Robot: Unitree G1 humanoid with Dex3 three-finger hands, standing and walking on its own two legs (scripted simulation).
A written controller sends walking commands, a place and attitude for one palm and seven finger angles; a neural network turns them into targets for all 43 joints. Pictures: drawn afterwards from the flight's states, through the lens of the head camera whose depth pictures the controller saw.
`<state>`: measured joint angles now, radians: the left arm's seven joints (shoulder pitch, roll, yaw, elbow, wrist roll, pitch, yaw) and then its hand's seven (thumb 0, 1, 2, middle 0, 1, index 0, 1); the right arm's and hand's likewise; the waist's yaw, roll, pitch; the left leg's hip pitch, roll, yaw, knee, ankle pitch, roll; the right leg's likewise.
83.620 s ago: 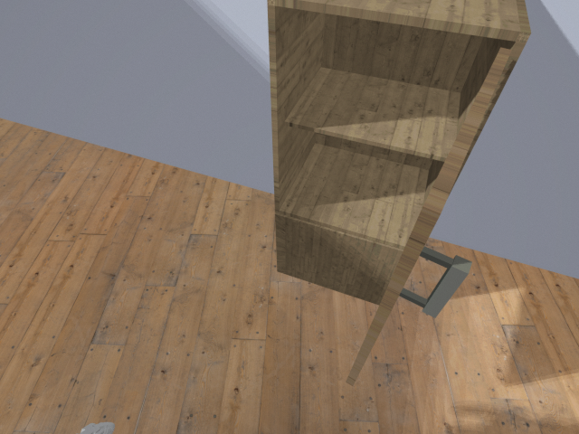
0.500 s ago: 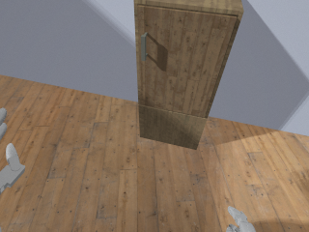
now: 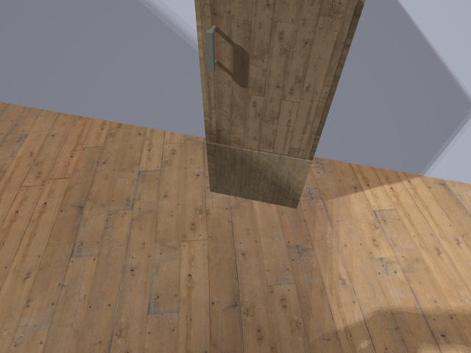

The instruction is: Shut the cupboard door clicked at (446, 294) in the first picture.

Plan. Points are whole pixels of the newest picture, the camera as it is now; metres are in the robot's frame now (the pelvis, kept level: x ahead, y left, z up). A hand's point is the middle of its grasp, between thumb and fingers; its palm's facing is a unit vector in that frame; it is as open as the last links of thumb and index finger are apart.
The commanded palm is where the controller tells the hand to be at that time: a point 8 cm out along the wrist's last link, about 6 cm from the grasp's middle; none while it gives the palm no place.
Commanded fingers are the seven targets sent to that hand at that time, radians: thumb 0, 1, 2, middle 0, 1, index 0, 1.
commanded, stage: let the arm hang, fingers relaxed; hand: left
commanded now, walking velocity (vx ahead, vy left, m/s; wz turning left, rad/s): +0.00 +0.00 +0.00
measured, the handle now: (212, 49) +0.94 +0.11 +0.05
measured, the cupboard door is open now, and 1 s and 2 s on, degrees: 0 0 0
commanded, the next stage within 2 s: look to check the result in 0.80 s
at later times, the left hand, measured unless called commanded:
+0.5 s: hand out of the picture +0.02 +0.20 -0.16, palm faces +0.01 -0.96 -0.27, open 7.4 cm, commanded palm none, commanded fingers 0.00 0.90 0.90 -0.20 -0.30 -0.20 -0.30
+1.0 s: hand out of the picture +0.05 +0.20 -0.16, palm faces +0.01 -0.97 -0.26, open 7.4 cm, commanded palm none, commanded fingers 0.00 0.90 0.90 -0.20 -0.30 -0.20 -0.30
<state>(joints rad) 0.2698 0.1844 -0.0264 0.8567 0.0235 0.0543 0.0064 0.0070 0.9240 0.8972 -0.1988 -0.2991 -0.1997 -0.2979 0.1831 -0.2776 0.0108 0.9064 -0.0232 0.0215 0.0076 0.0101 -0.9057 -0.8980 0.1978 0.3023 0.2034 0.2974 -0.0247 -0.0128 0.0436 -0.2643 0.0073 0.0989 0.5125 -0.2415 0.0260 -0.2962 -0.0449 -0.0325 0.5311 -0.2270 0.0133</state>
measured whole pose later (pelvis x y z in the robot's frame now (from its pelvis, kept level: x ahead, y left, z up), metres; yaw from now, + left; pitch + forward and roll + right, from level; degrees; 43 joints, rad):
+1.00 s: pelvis +0.02 -0.01 +0.01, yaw +0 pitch -2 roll +0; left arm 0.22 0.24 0.01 1.14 0.02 -0.01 0.01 0.00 0.90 0.90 -0.20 -0.30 -0.20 -0.30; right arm 0.22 -0.25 -0.01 1.12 -0.01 0.01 -0.02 0.01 -0.91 -0.90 0.20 0.30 0.20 0.30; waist 0.00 0.01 0.03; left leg -0.12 0.03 0.08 0.34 -0.19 0.00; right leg -0.14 -0.01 -0.05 0.34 -0.17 -0.01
